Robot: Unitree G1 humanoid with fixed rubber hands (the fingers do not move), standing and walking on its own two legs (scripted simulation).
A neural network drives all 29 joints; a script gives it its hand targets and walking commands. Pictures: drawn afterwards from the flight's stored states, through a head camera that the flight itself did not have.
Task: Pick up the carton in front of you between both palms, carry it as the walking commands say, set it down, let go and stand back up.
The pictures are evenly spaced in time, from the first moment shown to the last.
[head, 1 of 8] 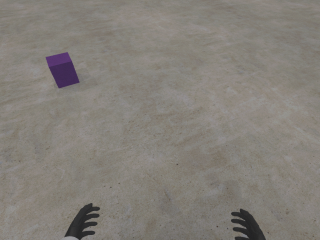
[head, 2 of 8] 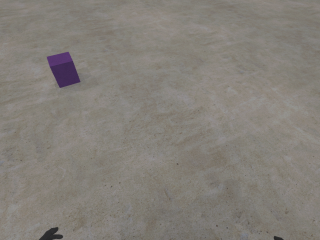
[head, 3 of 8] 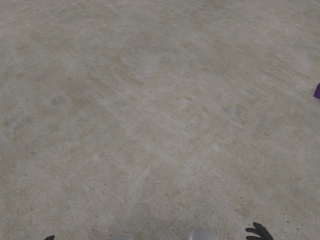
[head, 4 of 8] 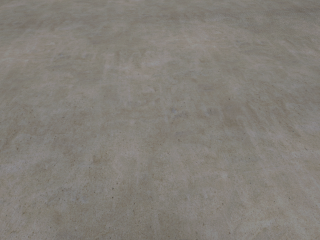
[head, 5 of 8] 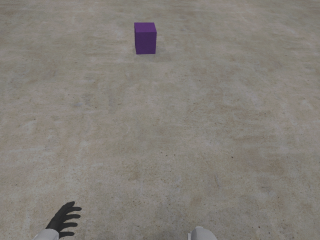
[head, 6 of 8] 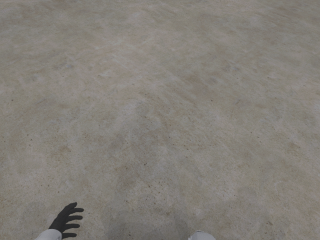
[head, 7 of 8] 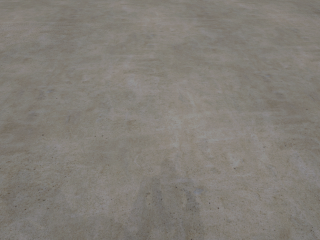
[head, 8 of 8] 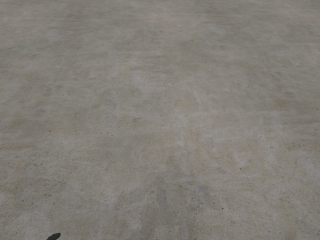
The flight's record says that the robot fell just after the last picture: no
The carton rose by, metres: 0.00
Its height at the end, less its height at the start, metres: +0.00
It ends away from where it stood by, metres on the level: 0.00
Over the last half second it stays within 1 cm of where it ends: yes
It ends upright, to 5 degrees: yes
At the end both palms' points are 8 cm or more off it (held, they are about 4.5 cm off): yes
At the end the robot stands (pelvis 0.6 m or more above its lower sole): yes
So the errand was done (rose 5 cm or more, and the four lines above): no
